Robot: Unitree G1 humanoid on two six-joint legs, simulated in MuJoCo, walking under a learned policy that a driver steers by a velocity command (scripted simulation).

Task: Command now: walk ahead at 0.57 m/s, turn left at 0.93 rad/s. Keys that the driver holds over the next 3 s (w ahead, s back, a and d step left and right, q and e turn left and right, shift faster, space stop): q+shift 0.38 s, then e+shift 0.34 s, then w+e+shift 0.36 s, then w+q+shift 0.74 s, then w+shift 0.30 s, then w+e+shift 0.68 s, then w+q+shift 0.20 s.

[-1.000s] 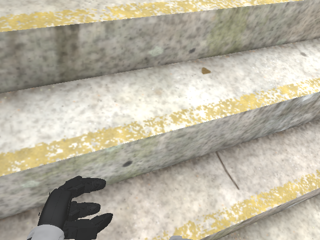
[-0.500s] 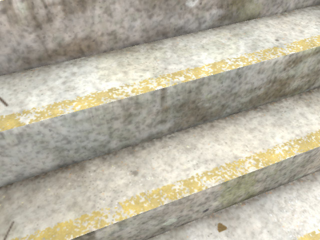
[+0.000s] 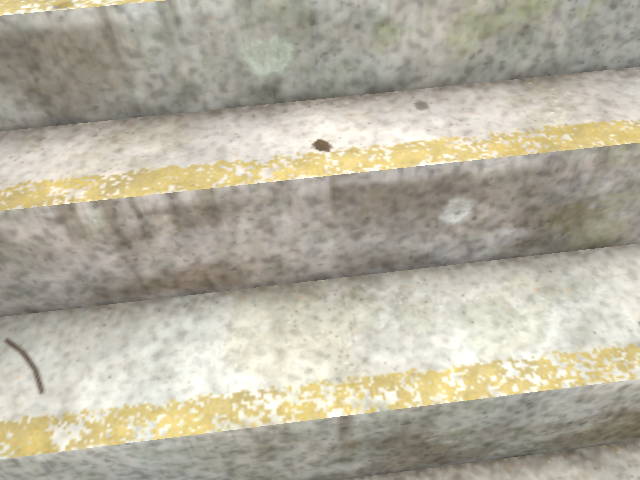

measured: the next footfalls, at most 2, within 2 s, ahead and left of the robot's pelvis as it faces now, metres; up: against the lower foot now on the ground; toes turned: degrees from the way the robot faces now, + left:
left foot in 0.28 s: +0.31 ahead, +0.07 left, +0.19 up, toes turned +14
right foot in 0.96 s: +0.55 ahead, -0.16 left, +0.40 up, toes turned +2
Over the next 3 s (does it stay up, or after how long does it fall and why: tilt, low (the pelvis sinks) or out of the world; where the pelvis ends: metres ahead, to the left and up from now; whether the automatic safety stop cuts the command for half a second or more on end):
stays up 1.63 0.12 1.38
